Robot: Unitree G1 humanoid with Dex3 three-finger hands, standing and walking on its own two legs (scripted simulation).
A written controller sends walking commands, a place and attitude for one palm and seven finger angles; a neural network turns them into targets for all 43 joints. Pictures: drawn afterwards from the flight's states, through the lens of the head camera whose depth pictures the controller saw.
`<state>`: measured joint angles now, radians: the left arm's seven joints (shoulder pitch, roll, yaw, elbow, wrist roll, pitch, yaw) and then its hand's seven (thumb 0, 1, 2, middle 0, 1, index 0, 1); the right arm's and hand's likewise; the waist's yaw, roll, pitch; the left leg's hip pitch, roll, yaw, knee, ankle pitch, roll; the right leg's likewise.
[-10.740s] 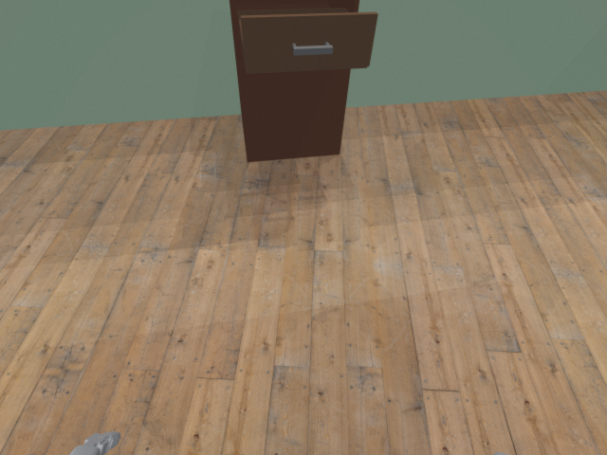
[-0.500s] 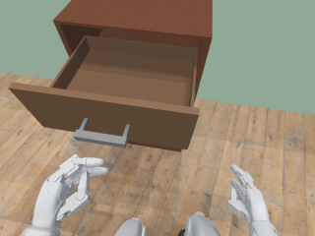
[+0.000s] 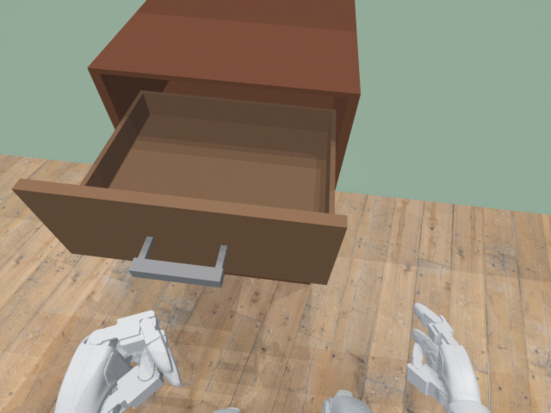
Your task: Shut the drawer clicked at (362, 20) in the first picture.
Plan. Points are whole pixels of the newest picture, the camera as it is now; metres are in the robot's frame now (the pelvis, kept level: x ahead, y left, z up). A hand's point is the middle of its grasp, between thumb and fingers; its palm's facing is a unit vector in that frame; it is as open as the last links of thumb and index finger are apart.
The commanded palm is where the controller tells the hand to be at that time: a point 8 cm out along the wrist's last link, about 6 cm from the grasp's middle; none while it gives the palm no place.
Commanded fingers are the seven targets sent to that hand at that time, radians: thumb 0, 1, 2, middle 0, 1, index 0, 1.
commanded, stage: raise the hand and make a fist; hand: left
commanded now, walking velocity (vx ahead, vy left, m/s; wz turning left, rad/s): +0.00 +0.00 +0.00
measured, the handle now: (181, 260) +0.33 +0.17 +0.02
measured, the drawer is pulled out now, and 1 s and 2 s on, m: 0.29 0.29 0.29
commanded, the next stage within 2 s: bring the fist close to the handle in 0.80 s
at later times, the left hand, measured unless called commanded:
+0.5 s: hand (144, 373) +0.15 +0.14 +0.12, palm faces -0.01 -1.00 -0.07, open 3.2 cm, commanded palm +0.10 +0.19 +0.12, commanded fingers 0.00 0.90 0.90 -1.40 -1.60 -1.40 -1.60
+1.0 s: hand (155, 380) +0.15 +0.13 +0.11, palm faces -0.02 -1.00 -0.06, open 3.2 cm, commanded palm +0.10 +0.19 +0.11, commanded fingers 0.00 0.90 0.90 -1.40 -1.60 -1.40 -1.60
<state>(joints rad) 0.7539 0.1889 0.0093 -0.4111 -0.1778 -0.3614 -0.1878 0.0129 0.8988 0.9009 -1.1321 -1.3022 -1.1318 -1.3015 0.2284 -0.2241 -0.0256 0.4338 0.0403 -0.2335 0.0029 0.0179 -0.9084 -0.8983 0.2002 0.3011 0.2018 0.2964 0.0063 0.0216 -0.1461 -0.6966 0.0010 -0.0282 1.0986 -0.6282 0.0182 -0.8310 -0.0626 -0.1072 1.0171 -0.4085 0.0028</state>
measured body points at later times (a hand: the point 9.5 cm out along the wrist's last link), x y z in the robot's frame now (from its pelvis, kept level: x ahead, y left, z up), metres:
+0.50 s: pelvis +0.01 +0.00 +0.02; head +0.03 -0.01 +0.47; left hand +0.15 +0.20 +0.13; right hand +0.20 -0.22 -0.03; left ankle -0.05 +0.10 -0.66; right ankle +0.05 -0.13 -0.66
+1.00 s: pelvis +0.00 -0.01 +0.02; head +0.03 -0.01 +0.47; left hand +0.15 +0.19 +0.12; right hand +0.20 -0.22 -0.03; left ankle -0.05 +0.10 -0.66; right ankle +0.05 -0.13 -0.66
